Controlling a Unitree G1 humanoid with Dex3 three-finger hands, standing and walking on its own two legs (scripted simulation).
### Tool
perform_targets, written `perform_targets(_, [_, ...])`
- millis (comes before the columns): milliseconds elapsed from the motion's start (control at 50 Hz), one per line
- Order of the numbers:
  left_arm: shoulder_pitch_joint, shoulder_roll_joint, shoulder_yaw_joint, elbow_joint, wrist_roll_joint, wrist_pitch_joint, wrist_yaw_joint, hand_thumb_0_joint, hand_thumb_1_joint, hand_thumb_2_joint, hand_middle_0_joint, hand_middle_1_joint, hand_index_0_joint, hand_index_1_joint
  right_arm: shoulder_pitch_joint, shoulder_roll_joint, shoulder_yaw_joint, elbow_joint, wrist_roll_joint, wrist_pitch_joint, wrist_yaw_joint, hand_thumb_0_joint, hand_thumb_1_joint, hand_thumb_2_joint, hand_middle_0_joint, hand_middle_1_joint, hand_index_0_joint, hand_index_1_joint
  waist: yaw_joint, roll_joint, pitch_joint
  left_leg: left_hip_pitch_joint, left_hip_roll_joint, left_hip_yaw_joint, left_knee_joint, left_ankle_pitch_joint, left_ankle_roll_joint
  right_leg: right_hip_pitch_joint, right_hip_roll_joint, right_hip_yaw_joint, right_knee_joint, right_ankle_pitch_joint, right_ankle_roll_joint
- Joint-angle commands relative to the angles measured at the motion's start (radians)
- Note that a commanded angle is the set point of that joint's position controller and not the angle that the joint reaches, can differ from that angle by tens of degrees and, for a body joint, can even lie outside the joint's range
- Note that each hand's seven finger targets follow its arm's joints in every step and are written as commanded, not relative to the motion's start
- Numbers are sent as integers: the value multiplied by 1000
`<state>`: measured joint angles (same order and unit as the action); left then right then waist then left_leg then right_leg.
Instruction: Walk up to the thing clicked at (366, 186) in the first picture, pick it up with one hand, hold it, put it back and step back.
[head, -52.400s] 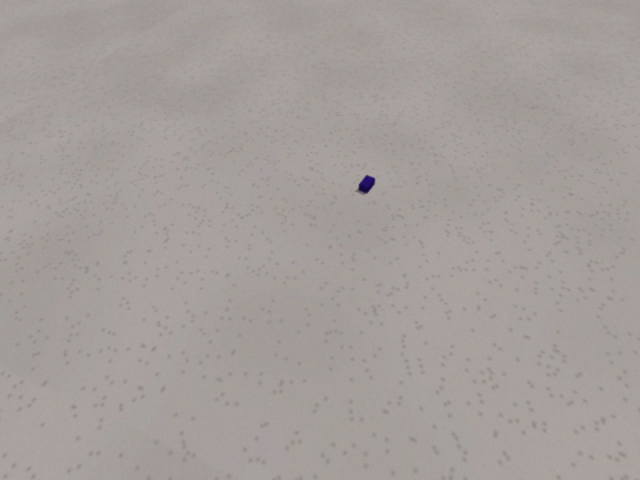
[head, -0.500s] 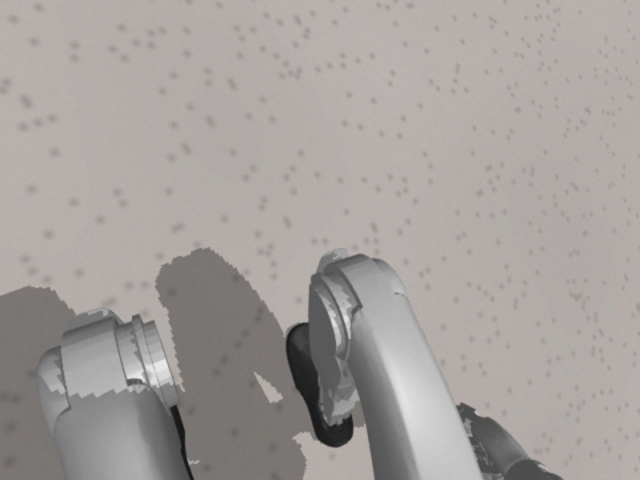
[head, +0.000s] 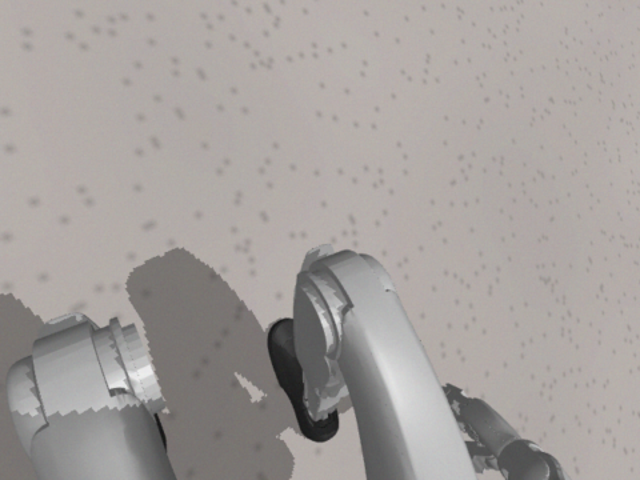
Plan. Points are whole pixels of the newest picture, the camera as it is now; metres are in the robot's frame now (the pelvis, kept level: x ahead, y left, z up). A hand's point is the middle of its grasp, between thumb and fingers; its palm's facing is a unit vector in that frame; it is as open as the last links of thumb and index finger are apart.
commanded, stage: rest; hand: left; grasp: from above
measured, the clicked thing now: out of the picture +0.44 +0.38 -0.27
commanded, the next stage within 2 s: open in 0.32 s
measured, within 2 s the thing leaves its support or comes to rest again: neither
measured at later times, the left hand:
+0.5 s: hand out of the picture +0.43 +0.37 -0.24, palm faces -0.45 -0.15 -0.88, open 7.2 cm
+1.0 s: hand out of the picture +0.43 +0.38 -0.24, palm faces -0.45 -0.14 -0.88, open 10.8 cm
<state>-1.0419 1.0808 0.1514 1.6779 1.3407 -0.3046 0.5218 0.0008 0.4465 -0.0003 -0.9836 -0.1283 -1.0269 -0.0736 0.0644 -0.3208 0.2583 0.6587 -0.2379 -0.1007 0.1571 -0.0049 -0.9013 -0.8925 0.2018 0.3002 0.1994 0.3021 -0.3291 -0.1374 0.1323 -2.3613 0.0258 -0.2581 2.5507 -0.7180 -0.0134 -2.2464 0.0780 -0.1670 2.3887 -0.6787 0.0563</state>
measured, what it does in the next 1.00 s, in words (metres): stands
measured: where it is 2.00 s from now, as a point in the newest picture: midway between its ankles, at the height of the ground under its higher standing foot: (236, 437)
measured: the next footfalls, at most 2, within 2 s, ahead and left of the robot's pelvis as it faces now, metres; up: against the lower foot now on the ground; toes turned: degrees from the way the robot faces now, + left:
none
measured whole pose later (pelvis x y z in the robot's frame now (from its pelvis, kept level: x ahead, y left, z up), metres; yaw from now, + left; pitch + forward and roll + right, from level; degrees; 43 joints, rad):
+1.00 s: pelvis +0.00 +0.00 +0.00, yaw -1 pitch +27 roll -15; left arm -1.04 1.13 0.13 1.68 1.32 -0.30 0.53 0.00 0.02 0.53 -0.50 -0.60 -0.53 -0.58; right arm 0.06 -0.34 0.32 0.62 -0.25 -0.14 0.18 0.00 -0.90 -0.89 0.20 0.30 0.20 0.30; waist -0.35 -0.16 0.17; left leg -2.35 0.03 -0.28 2.56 -0.72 0.00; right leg -2.22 0.09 -0.19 2.37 -0.67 0.06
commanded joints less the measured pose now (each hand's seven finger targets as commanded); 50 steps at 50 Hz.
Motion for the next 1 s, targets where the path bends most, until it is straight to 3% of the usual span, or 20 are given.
perform_targets(0, [-229, 282, 19, -108, -19, -4, 42, 0, 873, 114, -1171, -189, -1216, -143, 185, -316, -82, 9, -8, -10, -13, 0, -895, -897, 200, 300, 200, 300, -29, 510, -648, 506, 23, 109, -251, 226, 26, 341, 29, -94, -206, 249, -76])
perform_targets(80, [-231, 275, 3, -125, -23, 4, 39, 0, 868, 97, -1167, -189, -1213, -141, 182, -312, -75, 16, -9, -15, -7, 0, -897, -898, 200, 300, 200, 300, -25, 553, -655, 552, 25, 99, -254, 272, 20, 330, 30, -98, -193, 276, -78])
perform_targets(120, [-212, 291, 24, -137, -29, 1, 47, 0, 847, 138, -1160, -196, -1199, -156, 173, -319, -72, 6, -8, -14, -6, 0, -896, -898, 200, 300, 200, 300, -14, 565, -687, 583, 27, 92, -265, 296, 15, 344, 30, -106, -186, 290, -79])
perform_targets(140, [-211, 282, 14, -122, -30, 3, 46, 0, 846, 128, -1159, -192, -1199, -151, 166, -325, -75, 4, -6, -16, -5, 0, -897, -898, 200, 300, 200, 300, -26, 567, -658, 580, 29, 87, -261, 297, 13, 320, 27, -107, -178, 288, -80])
perform_targets(220, [-228, 286, 10, -147, -26, 7, 49, 0, 806, 135, -1134, -193, -1171, -155, 168, -314, -67, 11, -9, -19, 1, 0, -898, -899, 200, 300, 200, 300, -20, 583, -646, 558, 28, 97, -260, 278, 15, 326, 32, -102, -188, 281, -80])
perform_targets(300, [-205, 315, 32, -111, -25, 13, 58, 0, 787, 152, -1122, -184, -1154, -151, 184, -329, -62, 4, -9, -24, 4, 0, -897, -898, 200, 300, 200, 300, -42, 536, -650, 540, 31, 98, -242, 296, 24, 367, 33, -98, -194, 311, -74])
perform_targets(340, [-208, 278, 1, -108, -37, 5, 56, 0, 758, 156, -1101, -190, -1132, -157, 164, -321, -56, 3, -8, -28, 4, 0, -897, -898, 200, 300, 200, 300, -37, 537, -635, 528, 32, 94, -243, 275, 23, 352, 37, -101, -199, 291, -75])
perform_targets(380, [-187, 298, 18, -77, -37, 7, 60, 0, 761, 137, -1097, -193, -1132, -156, 170, -329, -55, 0, -12, -28, 3, 0, -896, -898, 200, 300, 200, 300, -40, 521, -633, 515, 31, 93, -246, 258, 25, 368, 36, -103, -203, 282, -74])
perform_targets(400, [-200, 295, 5, -88, -32, 8, 55, 0, 774, 126, -1106, -184, -1143, -147, 173, -330, -52, -4, -14, -29, 5, 0, -896, -898, 200, 300, 200, 300, -48, 517, -620, 499, 31, 94, -244, 245, 27, 362, 38, -102, -201, 275, -73])
perform_targets(480, [-228, 298, 1, -128, -44, 4, 56, 0, 454, 202, -804, -317, -845, -274, 163, -331, -46, 2, -11, -30, 3, 0, -888, -894, 201, 301, 201, 301, -39, 556, -635, 549, 33, 79, -264, 257, 15, 336, 32, -116, -188, 271, -77])
perform_targets(540, [-205, 304, 1, -91, -30, 9, 51, 0, 308, 290, -725, -392, -761, -354, 158, -340, -52, -7, -8, -34, 5, 0, -887, -894, 201, 301, 201, 300, -47, 551, -601, 544, 37, 71, -267, 231, 12, 308, 34, -117, -184, 248, -78])
perform_targets(600, [-220, 316, 15, -115, -34, 7, 55, 0, 228, 358, -686, -419, -711, -394, 155, -334, -46, -15, -12, -33, 4, 0, -890, -896, 201, 301, 201, 301, -43, 542, -613, 517, 35, 83, -257, 236, 19, 349, 36, -111, -200, 263, -74])
perform_targets(660, [-226, 284, -18, -126, -33, 4, 49, 0, 157, 414, -623, -481, -648, -456, 154, -333, -40, -18, -13, -37, 6, 0, -890, -896, 201, 301, 201, 301, -54, 560, -604, 531, 35, 85, -257, 252, 17, 345, 37, -111, -198, 277, -75])
perform_targets(720, [-188, 308, 1, -87, -36, 9, 44, 0, 98, 462, -561, -548, -589, -520, 157, -339, -43, -9, -9, -38, 6, 0, -889, -896, 201, 301, 201, 301, -43, 558, -609, 537, 37, 77, -263, 252, 14, 338, 38, -116, -192, 269, -76])
perform_targets(740, [-200, 303, -3, -95, -40, 7, 42, 0, 85, 477, -557, -548, -581, -523, 167, -347, -45, -19, -11, -38, 7, 0, -889, -896, 201, 301, 201, 301, -55, 546, -594, 529, 35, 72, -266, 247, 14, 330, 34, -121, -191, 267, -74])
perform_targets(760, [-197, 303, 0, -101, -41, 6, 42, 0, 56, 499, -529, -575, -554, -549, 161, -344, -44, -16, -10, -36, 6, 0, -888, -896, 201, 301, 201, 301, -44, 553, -607, 548, 37, 67, -275, 241, 11, 328, 33, -121, -192, 258, -76])
perform_targets(840, [-226, 289, -24, -121, -41, 4, 36, 0, -26, 563, -466, -642, -488, -619, 146, -341, -39, -28, -7, -42, 9, 0, -891, -897, 201, 301, 201, 301, -52, 564, -593, 545, 38, 70, -263, 243, 13, 318, 33, -116, -191, 266, -76])
perform_targets(880, [-210, 316, 2, -112, -40, 3, 41, 0, -56, 591, -431, -670, -454, -646, 161, -351, -37, -27, -9, -40, 9, 0, -887, -896, 201, 301, 201, 301, -54, 539, -591, 521, 35, 74, -265, 240, 16, 345, 34, -119, -199, 266, -73])
perform_targets(940, [-237, 297, -16, -139, -39, -3, 39, 0, -102, 630, -399, -699, -418, -678, 165, -347, -35, -27, -10, -45, 10, 0, -888, -897, 201, 301, 201, 301, -61, 558, -587, 540, 37, 73, -265, 261, 13, 342, 33, -119, -200, 279, -73])
perform_targets(980, [-201, 326, 6, -111, -37, 2, 43, 0, -138, 663, -368, -721, -385, -703, 158, -348, -35, -25, -8, -43, 9, 0, -887, -896, 201, 301, 201, 301, -48, 539, -601, 528, 37, 78, -257, 249, 17, 343, 36, -114, -201, 268, -74])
